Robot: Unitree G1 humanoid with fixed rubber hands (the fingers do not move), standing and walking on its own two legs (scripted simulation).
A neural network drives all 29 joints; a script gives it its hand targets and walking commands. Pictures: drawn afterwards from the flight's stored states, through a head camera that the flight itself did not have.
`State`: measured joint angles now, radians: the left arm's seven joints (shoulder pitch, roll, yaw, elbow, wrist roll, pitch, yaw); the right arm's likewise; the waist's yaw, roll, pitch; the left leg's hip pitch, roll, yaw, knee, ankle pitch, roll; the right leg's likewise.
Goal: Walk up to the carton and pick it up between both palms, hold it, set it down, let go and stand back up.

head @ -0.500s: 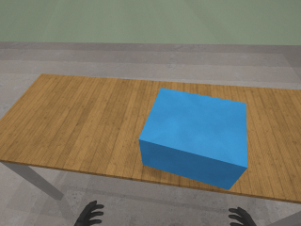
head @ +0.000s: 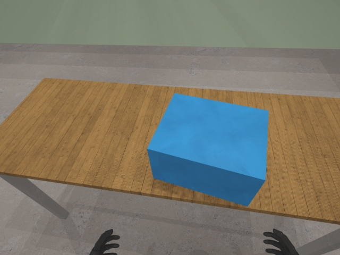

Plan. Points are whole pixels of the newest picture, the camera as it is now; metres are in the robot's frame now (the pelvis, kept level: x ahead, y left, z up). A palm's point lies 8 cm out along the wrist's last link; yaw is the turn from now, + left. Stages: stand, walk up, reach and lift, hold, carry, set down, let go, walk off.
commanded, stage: let go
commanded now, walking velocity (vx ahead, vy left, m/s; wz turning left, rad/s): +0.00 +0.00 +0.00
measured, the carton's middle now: (208, 145) +0.44 -0.05 -0.03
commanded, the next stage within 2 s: stand in 0.26 s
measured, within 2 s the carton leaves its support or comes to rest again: neither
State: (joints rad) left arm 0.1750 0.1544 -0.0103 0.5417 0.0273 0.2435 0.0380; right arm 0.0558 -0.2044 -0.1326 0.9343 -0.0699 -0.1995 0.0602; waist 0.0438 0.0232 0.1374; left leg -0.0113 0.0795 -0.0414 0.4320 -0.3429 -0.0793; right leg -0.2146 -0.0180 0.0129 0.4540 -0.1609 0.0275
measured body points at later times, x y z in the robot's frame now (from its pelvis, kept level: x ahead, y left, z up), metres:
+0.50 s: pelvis -0.03 +0.01 -0.01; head -0.04 +0.01 +0.44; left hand +0.06 +0.24 -0.13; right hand +0.05 -0.23 -0.14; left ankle -0.06 +0.17 -0.74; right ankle +0.06 -0.14 -0.74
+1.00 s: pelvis +0.00 +0.03 -0.01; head -0.03 +0.02 +0.44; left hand -0.03 +0.24 -0.16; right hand -0.03 -0.17 -0.18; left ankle -0.06 +0.17 -0.74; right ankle +0.06 -0.14 -0.74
